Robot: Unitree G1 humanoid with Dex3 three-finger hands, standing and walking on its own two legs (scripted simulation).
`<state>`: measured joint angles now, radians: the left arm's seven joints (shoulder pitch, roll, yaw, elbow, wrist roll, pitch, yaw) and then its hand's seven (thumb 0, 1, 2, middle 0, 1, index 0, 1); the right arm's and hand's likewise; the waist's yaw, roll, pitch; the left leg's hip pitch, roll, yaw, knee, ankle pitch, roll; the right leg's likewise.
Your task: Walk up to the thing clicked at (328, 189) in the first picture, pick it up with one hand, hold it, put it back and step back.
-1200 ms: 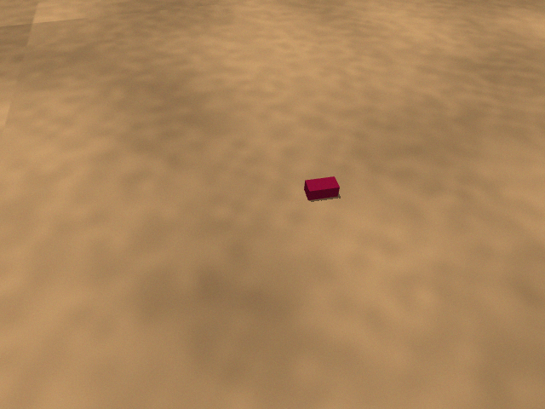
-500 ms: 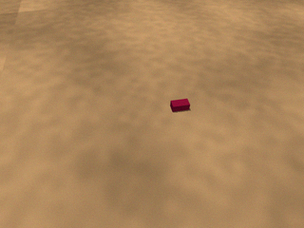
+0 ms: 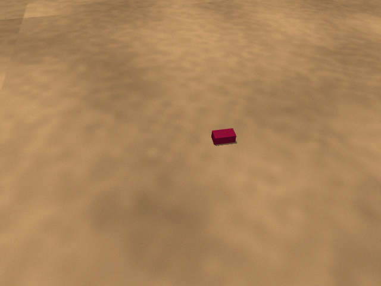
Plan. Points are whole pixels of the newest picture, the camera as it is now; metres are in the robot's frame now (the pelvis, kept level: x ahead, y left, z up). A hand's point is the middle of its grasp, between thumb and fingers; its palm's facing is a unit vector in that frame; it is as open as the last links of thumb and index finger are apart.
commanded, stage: walk up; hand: left
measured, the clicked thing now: (223, 136) +1.28 -0.25 -0.75
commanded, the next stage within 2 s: none
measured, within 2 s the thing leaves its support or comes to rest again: neither
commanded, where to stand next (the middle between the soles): +0.96 -0.60 m, yaw +11 degrees
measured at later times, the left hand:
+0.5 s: hand out of the picture +0.17 +0.13 -0.16, palm faces +0.08 -0.95 -0.29, open 7.4 cm
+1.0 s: hand (176, 190) +0.44 +0.06 -0.15, palm faces +0.01 -0.94 -0.35, open 7.4 cm
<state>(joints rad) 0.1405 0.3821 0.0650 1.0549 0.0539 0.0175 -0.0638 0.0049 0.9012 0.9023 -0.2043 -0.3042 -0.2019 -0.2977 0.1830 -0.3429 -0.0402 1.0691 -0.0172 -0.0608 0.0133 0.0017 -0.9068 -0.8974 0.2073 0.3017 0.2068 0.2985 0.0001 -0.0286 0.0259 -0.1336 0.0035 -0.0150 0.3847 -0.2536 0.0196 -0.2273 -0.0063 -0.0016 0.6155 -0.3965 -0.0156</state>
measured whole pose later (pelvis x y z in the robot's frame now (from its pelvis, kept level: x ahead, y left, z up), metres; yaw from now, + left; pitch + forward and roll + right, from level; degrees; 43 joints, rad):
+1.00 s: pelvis +0.35 -0.24 -0.03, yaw +3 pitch -2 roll +2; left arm 0.21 0.49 0.13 0.83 0.03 0.03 -0.14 0.01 0.91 0.90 -0.20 -0.30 -0.20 -0.30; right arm 0.41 -0.46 -0.06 0.90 -0.02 -0.12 0.00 0.00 -0.90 -0.90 0.21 0.30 0.21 0.30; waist -0.03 -0.07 0.05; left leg -0.18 0.14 0.05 0.62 -0.40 -0.06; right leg -0.49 -0.15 0.02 0.72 -0.26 -0.01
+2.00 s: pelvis +0.70 -0.52 -0.02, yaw +6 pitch -1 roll +0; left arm 0.33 0.43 0.09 0.82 0.03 -0.01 -0.08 0.00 0.90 0.90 -0.20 -0.30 -0.20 -0.30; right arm 0.30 -0.48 -0.06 0.95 0.01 -0.07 -0.03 0.01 -0.91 -0.90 0.20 0.30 0.20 0.30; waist 0.06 0.02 0.03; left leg -0.53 0.07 0.03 1.14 -0.44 0.04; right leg -0.33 -0.05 -0.08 0.69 -0.35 -0.02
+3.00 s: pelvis +0.90 -0.68 -0.03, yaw +13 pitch -2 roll +1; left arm 0.28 0.41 0.04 0.87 0.01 -0.07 0.04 0.00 0.90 0.90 -0.21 -0.30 -0.21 -0.30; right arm 0.18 -0.44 -0.07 0.89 -0.03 0.04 0.03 0.00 -0.91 -0.90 0.21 0.30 0.20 0.30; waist 0.03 0.06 0.14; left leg -0.49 0.03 -0.06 0.95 -0.40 0.01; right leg -0.34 -0.10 -0.10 0.70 -0.32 0.01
